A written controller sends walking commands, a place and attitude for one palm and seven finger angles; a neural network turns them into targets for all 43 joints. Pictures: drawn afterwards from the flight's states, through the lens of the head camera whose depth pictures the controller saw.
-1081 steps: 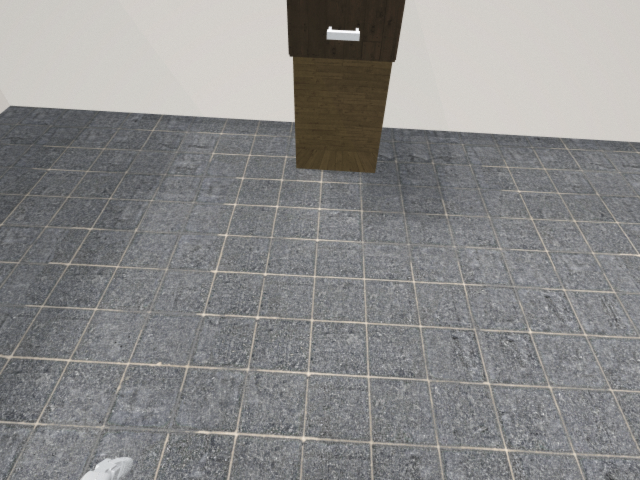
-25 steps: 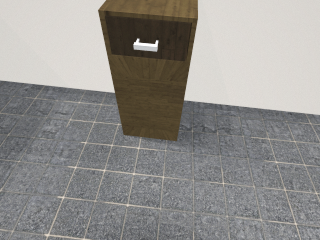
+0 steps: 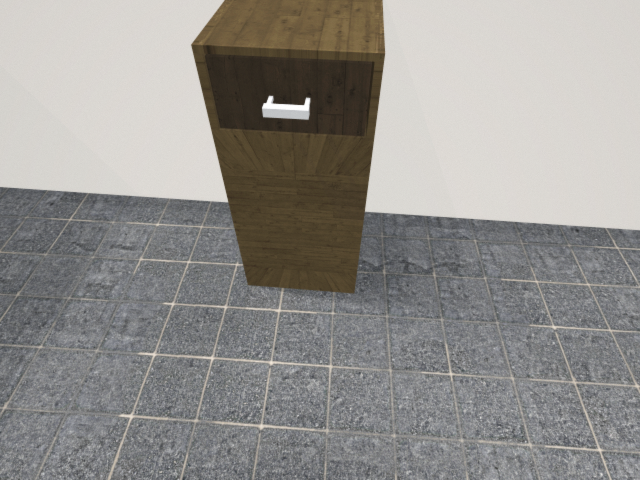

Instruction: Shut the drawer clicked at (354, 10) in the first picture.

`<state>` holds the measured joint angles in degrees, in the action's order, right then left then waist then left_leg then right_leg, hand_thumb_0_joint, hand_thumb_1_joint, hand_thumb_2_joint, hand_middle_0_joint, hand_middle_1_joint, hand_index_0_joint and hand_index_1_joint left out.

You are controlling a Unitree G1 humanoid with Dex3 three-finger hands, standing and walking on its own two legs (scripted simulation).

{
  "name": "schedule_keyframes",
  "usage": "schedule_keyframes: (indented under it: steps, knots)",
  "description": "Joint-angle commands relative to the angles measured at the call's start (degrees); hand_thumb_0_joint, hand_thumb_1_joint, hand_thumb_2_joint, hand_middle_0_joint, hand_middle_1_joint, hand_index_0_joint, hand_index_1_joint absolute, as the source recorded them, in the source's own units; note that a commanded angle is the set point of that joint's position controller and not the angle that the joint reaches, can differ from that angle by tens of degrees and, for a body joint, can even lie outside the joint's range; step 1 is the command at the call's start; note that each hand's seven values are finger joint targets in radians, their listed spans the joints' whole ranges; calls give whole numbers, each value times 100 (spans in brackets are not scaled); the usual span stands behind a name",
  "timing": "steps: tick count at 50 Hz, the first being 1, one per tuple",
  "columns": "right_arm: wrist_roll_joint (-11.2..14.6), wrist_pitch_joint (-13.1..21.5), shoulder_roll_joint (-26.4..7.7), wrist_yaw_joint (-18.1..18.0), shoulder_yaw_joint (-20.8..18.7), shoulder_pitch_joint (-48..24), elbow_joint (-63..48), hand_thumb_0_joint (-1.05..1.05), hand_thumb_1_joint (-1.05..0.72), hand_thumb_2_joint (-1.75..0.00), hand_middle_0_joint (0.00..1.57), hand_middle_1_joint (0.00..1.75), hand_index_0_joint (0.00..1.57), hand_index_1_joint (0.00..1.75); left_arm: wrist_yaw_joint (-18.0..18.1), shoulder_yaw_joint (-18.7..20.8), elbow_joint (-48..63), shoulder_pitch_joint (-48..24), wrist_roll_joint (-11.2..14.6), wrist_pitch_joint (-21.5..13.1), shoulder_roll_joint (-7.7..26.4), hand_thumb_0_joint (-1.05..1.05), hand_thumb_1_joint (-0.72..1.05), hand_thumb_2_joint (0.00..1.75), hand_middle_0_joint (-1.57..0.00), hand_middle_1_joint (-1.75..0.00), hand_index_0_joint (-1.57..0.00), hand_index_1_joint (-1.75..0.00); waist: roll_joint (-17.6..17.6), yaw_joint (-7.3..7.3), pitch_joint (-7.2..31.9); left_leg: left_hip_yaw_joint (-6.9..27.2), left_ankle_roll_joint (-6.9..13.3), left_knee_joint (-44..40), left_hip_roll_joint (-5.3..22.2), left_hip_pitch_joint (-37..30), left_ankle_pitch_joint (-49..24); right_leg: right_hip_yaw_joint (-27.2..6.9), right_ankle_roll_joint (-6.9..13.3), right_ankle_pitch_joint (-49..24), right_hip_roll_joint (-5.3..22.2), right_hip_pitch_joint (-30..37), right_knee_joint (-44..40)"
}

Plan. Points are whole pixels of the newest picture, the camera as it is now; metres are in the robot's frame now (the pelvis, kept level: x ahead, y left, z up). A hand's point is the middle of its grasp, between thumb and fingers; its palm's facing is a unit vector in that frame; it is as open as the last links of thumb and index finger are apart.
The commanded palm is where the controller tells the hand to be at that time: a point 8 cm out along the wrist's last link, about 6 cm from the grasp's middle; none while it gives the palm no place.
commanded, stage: let the arm hang, fingers relaxed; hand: left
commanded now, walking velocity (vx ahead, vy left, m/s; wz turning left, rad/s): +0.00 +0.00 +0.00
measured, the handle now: (287, 106) +0.86 +0.12 +0.02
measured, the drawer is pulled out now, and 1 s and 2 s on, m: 0.00 0.00 0.00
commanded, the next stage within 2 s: look to check the result in 0.18 s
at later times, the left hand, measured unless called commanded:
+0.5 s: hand out of the picture +0.00 +0.16 -0.18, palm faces +0.03 -0.98 -0.18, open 7.4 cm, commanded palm none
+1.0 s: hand out of the picture +0.03 +0.16 -0.17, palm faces +0.02 -0.98 -0.19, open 7.4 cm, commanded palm none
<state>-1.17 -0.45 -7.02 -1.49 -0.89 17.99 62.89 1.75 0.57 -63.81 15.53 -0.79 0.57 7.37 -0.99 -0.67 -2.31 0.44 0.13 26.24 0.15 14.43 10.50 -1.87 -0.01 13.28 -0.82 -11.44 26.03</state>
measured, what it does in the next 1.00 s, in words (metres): stands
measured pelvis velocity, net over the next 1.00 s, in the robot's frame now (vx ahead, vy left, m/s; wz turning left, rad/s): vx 0.02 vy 0.00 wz -0.01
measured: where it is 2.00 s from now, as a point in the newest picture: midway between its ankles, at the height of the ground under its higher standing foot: outside the picture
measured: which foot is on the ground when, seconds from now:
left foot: down 0.00-1.00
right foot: down 0.00-1.00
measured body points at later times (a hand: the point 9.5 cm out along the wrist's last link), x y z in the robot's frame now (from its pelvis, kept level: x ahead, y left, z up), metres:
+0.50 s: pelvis +0.01 +0.00 +0.00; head +0.03 +0.00 +0.45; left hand +0.00 +0.21 -0.16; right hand +0.00 -0.21 -0.16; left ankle +0.04 +0.12 -0.74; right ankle +0.01 -0.12 -0.74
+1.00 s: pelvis +0.02 +0.00 +0.00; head +0.04 -0.01 +0.45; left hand +0.03 +0.22 -0.16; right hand +0.02 -0.22 -0.16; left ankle +0.04 +0.12 -0.74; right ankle +0.01 -0.12 -0.74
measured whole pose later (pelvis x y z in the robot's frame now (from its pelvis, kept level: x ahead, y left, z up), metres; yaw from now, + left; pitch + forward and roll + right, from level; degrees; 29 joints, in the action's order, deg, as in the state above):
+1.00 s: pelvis +0.02 +0.00 +0.00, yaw -1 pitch -1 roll +0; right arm -0.9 0.1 -7.7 -2.0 -1.2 15.3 64.9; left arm 1.9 0.9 -65.3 14.9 -0.6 -0.3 7.7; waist -0.7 -0.5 -3.2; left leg -0.1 -0.2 25.1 0.6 11.8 12.1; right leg -2.4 0.2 14.4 -1.1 -8.8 24.4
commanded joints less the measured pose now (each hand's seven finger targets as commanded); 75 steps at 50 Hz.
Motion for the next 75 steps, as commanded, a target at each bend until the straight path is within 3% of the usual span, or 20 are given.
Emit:
schedule_keyframes:
  steps: [1, 39, 61, 71, 75]
  knots:
    - [13, 51, -480, -63, -136, 429, -119, 0, -90, -90, 20, 30, 20, 30, 48, 149, 99, 410, 16, -104, 606, 0, 90, 90, -20, -30, -20, -30, -16, 28, -343, 421, 183, -580, 440, -104, 318, -348, 286, 301, 432, -473, -669]
    - [43, 82, -561, -99, -151, 210, 38, 0, -90, -90, 20, 30, 20, 30, 71, 149, -30, 415, 24, -167, 616, 0, 90, 90, -20, -30, -20, -30, 113, 12, -142, 295, 149, -432, 489, -563, -499, -365, 243, -490, 465, -236, -657]
    - [36, 107, -620, -112, -136, 156, 88, 0, -90, -90, 20, 30, 20, 30, 60, 168, -33, 335, 32, -167, 668, 0, 90, 90, -20, -30, -20, -30, 83, 20, -104, 266, 145, -515, 524, -674, -600, -371, 231, -623, 470, -122, -667]
    - [34, 88, -628, -99, -138, 112, 104, 0, -90, -90, 20, 30, 20, 30, 53, 168, -43, 295, 28, -156, 695, 0, 90, 90, -20, -30, -20, -30, 50, 19, -280, 276, 131, -579, 502, -577, -305, -411, 241, -319, 463, -241, -737]
    - [36, 102, -649, -104, -149, 122, 100, 0, -90, -90, 20, 30, 20, 30, 53, 180, -32, 291, 25, -173, 714, 0, 90, 90, -20, -30, -20, -30, 48, 9, -144, 272, 131, -537, 508, -633, -441, -420, 250, -465, 461, -162, -711]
